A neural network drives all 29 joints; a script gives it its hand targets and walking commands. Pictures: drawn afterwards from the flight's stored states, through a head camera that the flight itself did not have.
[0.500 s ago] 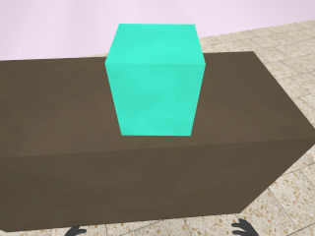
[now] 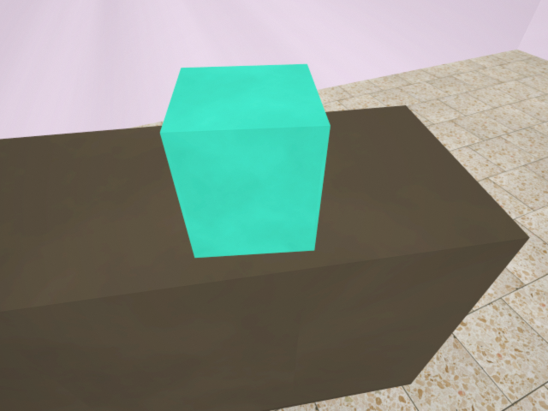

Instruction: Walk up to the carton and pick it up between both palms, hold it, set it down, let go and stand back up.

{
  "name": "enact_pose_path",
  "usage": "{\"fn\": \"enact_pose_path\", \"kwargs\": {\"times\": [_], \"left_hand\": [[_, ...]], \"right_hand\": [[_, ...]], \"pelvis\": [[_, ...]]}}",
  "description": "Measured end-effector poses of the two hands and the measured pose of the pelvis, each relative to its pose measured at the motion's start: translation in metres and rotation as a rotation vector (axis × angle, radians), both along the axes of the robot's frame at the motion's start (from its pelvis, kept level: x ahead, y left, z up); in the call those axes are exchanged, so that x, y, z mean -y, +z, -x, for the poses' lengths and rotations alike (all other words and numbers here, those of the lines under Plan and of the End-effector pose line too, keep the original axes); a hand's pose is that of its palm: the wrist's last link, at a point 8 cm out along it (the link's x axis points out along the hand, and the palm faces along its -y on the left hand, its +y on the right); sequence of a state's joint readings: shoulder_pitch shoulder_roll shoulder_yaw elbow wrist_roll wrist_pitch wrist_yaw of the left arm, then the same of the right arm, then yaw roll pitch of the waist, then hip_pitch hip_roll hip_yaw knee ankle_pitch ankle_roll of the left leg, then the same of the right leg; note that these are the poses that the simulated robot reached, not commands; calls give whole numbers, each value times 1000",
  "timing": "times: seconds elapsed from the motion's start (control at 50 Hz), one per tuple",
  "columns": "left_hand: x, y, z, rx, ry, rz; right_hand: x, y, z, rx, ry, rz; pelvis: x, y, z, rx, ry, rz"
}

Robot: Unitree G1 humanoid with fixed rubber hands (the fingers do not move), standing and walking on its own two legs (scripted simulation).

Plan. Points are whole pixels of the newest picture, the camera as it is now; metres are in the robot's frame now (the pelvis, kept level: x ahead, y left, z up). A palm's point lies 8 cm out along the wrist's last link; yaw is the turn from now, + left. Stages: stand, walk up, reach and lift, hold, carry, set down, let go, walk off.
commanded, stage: stand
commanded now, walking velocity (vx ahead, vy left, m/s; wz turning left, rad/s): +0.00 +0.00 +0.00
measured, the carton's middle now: (250, 162) +0.48 +0.03 +0.14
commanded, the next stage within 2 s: none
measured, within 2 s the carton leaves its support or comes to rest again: neither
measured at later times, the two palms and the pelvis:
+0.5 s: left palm out of the picture -0.02 +0.24 -0.13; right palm out of the picture -0.06 -0.21 -0.14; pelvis -0.02 +0.02 +0.00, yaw -2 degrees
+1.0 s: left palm out of the picture -0.03 +0.24 -0.14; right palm out of the picture -0.09 -0.18 -0.15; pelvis -0.03 +0.03 +0.00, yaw -3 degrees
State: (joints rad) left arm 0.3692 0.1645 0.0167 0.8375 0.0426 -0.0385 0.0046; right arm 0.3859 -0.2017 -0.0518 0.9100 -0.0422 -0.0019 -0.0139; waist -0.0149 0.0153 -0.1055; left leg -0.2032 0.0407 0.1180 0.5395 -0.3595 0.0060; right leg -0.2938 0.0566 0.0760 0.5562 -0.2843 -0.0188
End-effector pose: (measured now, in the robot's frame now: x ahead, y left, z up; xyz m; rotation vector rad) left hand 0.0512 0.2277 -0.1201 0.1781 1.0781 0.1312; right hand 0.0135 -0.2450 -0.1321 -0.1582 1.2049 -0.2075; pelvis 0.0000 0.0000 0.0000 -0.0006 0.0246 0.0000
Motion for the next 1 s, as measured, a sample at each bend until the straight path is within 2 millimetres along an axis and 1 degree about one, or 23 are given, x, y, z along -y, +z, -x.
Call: {"fn": "enact_pose_path", "kwargs": {"times": [0.1,0.22,0.32,0.44,0.62,0.76,0.86,1.0], "left_hand": [[-4,-2,14,-47,5,-5],[-10,-4,37,-128,14,-14],[-14,-7,54,-181,22,-13],[-12,-11,67,-220,27,-2],[-7,-15,77,-252,19,19],[-6,-16,85,-285,15,23],[-8,-17,88,-300,14,23],[-11,-19,85,-301,6,23]], "right_hand": [[-11,-5,25,-59,-21,-22],[-21,-9,54,-139,-45,-39],[-28,-9,71,-183,-58,-46],[-34,-11,77,-193,-67,-51],[-46,-14,77,-186,-75,-69],[-55,-16,85,-209,-84,-83],[-58,-15,92,-227,-91,-84],[-63,-15,99,-243,-102,-84]], "pelvis": [[-4,1,5,5,-9,-2],[-9,2,13,8,-21,-5],[-12,3,17,12,-27,-8],[-16,3,20,23,-33,-10],[-21,3,25,34,-40,-12],[-25,3,28,37,-44,-12],[-27,3,29,39,-46,-12],[-31,3,31,45,-49,-12]]}}
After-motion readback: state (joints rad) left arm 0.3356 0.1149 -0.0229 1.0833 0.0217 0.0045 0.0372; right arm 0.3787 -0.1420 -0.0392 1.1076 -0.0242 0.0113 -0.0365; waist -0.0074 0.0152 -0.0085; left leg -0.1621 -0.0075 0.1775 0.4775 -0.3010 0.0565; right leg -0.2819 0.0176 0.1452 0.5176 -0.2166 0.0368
